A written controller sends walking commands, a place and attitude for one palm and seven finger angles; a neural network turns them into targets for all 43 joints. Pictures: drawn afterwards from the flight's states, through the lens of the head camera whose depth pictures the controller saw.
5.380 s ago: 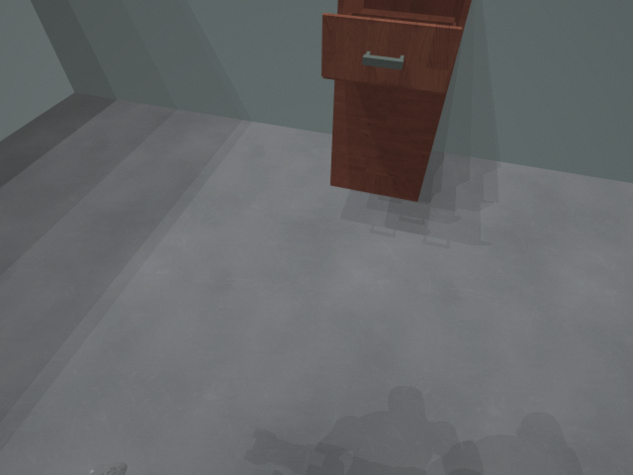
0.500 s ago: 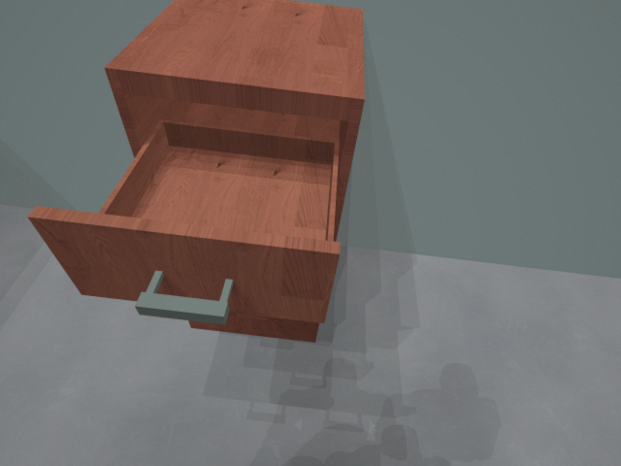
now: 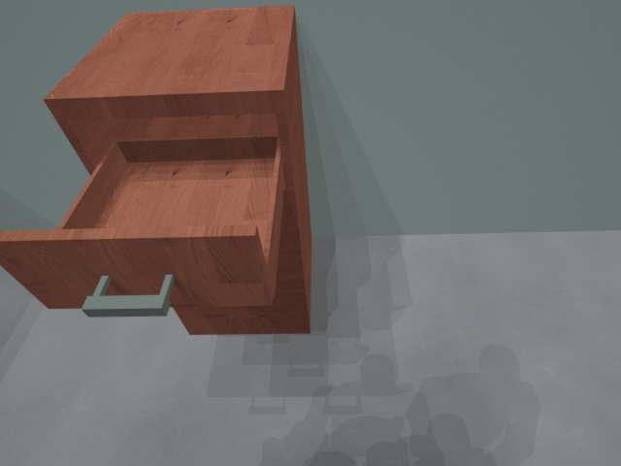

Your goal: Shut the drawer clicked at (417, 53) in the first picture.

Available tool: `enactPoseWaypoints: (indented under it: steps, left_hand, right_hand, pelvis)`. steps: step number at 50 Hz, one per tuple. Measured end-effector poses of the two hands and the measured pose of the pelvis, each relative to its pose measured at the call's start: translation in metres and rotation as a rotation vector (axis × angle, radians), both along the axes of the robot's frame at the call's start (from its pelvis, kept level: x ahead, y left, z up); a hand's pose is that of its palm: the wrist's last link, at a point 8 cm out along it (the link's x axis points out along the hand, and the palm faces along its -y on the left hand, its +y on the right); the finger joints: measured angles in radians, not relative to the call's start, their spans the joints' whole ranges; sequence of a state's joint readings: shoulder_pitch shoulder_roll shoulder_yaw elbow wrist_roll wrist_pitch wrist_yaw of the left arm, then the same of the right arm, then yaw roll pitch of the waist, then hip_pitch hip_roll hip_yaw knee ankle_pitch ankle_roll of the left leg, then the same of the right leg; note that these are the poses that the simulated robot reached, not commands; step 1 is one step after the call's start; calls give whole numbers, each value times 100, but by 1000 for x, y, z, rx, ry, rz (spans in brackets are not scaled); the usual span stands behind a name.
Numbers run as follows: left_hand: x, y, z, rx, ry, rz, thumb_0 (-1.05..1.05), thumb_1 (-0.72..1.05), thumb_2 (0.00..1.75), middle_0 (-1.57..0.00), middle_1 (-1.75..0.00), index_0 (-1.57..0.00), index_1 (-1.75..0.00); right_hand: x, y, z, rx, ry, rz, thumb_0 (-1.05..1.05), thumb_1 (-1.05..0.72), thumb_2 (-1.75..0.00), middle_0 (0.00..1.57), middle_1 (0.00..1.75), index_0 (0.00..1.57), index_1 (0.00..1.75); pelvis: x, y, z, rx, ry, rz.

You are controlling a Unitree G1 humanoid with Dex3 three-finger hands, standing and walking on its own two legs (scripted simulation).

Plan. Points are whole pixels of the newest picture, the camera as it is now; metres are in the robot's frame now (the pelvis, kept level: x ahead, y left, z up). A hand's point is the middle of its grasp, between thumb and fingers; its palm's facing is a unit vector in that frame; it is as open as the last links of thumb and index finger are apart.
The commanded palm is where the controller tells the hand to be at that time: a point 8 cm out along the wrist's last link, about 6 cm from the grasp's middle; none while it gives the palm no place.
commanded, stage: come to a stop and stand still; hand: left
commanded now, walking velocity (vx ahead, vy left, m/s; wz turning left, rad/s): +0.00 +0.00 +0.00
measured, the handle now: (131, 293) +0.34 +0.29 +0.01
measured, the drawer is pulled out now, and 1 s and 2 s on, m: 0.30 0.30 0.30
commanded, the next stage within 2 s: look again from close up in 0.40 s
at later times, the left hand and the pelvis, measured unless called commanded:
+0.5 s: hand out of the picture -0.03 +0.15 -0.17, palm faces +0.07 -0.98 -0.18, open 7.4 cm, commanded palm none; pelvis -0.02 -0.02 +0.01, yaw +1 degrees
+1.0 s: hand out of the picture -0.05 +0.20 -0.17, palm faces +0.06 -0.98 -0.19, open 7.4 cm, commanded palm none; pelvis -0.04 +0.03 +0.00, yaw +1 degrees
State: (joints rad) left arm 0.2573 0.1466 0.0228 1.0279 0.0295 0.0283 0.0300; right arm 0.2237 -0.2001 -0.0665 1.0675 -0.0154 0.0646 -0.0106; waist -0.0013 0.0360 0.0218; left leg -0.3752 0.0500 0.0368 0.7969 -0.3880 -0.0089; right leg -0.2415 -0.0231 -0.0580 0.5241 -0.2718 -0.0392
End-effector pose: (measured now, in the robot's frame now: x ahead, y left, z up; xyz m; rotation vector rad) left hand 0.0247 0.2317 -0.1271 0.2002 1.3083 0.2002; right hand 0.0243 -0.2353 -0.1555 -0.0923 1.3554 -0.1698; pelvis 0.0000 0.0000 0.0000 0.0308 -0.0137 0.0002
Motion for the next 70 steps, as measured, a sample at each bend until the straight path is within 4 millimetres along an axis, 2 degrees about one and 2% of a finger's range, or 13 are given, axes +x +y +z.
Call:
enactPoseWaypoints:
  steps: [8, 14, 25, 31, 41, 47, 59, 65, 70]
  left_hand:
    - [-9, -17, -15, -42, 14, 29, 1, 93, 90, -20, -30, -20, -30]
    - [-27, -23, -15, -59, 42, 50, 1, 94, 90, -20, -30, -20, -30]
    - [-63, -36, -14, -88, 110, 61, 0, 91, 90, -20, -30, -20, -30]
    - [-77, -31, -17, -84, 106, 34, 0, 90, 90, -20, -30, -20, -30]
    - [-73, 3, -19, -75, 35, 34, 0, 91, 90, -20, -30, -20, -30]
    - [-75, 15, -17, -68, 29, 34, 0, 91, 90, -20, -30, -19, -29]
    - [-92, 6, -21, -103, 90, 45, 0, 90, 90, -20, -30, -19, -29]
    - [-96, 1, -27, -126, 118, 74, 0, 90, 90, -20, -30, -20, -30]
    - [-92, 6, -32, -140, 147, 97, 0, 90, 90, -20, -30, -20, -30]
  right_hand:
    - [-46, -4, 3, -24, 112, 12, 0, -91, -90, 20, 30, 19, 30]
    - [-62, 5, 10, -6, 134, 26, 0, -91, -90, 20, 30, 20, 30]
    - [-65, 16, 9, 22, 104, 24, 0, -91, -90, 20, 30, 20, 30]
    - [-62, 19, 5, 3, 32, 16, 0, -91, -90, 20, 30, 20, 30]
    - [-71, 46, 8, 8, 0, 46, 0, -91, -90, 20, 30, 20, 30]
    - [-77, 59, 8, 20, 13, 52, 0, -91, -90, 20, 30, 20, 30]
    - [-80, 60, 9, 11, 49, 53, 0, -91, -90, 20, 30, 20, 30]
    - [-77, 56, 6, -3, 87, 57, 0, -91, -90, 20, 30, 20, 30]
    - [-68, 60, 8, -21, 98, 54, 0, -91, -90, 20, 30, 20, 30]
  pelvis:
    - [-7, -14, -3, -42, 19, 24]
    - [-13, -19, 3, -30, -1, 18]
    - [-18, -17, 5, -30, -5, 8]
    - [-29, -3, 0, -42, -10, 11]
    - [-37, 19, -1, -29, -17, 21]
    - [-39, 28, 0, -25, -18, 23]
    - [-37, 32, 0, -24, -20, 19]
    - [-24, 34, -5, -33, -14, 19]
    - [-10, 40, -8, -36, -7, 18]
